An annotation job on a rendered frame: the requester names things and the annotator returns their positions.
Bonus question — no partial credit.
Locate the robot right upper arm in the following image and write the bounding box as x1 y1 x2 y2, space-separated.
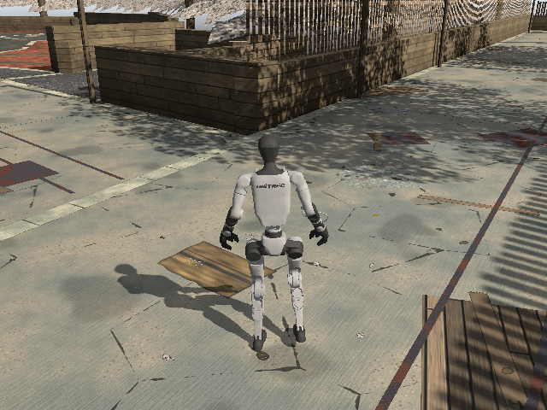
288 171 315 217

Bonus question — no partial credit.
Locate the left robot forearm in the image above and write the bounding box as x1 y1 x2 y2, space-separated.
222 207 238 237

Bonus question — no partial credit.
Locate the robot left upper arm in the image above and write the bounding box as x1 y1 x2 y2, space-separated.
230 173 252 220

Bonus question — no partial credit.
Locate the humanoid robot torso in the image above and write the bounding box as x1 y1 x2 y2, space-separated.
251 167 291 256

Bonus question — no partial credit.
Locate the humanoid robot head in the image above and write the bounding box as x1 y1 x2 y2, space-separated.
256 134 284 175

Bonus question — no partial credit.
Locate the right robot forearm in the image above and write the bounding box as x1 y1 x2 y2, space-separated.
308 203 326 232

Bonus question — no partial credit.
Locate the robot left hand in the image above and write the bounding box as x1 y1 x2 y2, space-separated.
220 231 239 250

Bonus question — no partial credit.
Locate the robot right hand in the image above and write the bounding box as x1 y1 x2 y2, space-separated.
309 228 329 246

